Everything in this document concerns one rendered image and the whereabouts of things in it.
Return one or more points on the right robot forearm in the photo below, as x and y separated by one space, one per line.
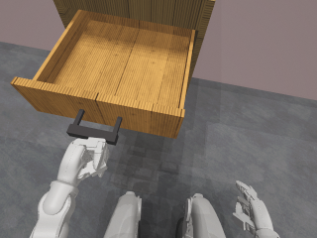
266 233

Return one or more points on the robot thigh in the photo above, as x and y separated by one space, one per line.
205 222
124 218

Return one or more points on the handle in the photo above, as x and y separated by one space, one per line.
82 132

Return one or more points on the left robot thigh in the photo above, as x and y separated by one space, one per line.
124 218

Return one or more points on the cabinet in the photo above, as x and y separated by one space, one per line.
187 14

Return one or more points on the right robot thigh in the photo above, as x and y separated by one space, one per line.
205 222

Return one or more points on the left robot hand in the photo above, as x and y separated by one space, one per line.
92 152

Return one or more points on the right robot hand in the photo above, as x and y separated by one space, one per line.
256 216

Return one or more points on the left robot forearm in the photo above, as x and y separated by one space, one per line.
54 210

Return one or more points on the drawer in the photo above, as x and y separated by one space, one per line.
112 67

